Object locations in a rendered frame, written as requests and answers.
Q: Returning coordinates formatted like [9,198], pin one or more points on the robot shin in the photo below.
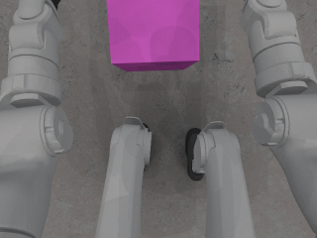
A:
[213,125]
[117,132]

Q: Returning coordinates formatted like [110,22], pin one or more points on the right robot upper arm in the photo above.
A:
[287,124]

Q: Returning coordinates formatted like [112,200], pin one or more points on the left robot forearm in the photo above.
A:
[33,57]

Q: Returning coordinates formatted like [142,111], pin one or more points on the left robot upper arm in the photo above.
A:
[32,139]

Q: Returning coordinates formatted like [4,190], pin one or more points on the carton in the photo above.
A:
[149,35]

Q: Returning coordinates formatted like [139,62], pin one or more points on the right robot shin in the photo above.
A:
[213,125]

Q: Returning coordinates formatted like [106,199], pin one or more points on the right robot forearm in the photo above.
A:
[276,50]

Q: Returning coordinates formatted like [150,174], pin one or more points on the left robot shin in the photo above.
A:
[117,132]

